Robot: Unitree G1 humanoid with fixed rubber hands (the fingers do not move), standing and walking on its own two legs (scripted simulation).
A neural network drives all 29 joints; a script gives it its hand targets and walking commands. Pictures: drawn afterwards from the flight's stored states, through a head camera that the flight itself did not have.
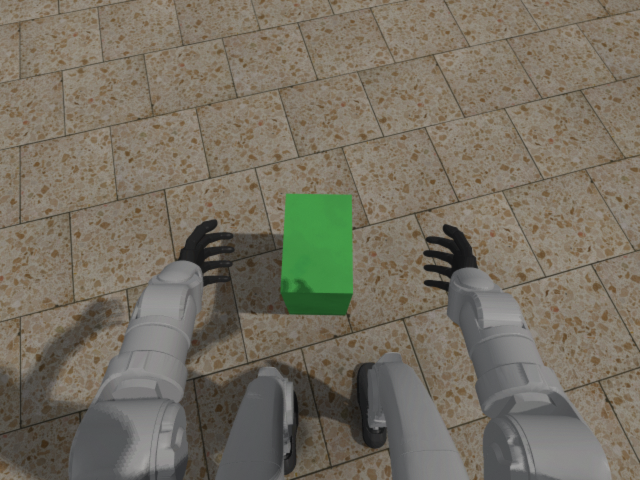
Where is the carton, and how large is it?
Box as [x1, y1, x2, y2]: [280, 194, 352, 314]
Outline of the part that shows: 286,194 280,292 289,313 294,314 345,314 352,294 351,195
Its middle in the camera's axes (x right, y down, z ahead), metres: -0.01 +0.05 +1.02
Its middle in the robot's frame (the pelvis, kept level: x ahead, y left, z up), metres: +0.54 +0.01 -0.54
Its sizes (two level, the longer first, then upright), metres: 0.244 0.160 0.272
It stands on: the floor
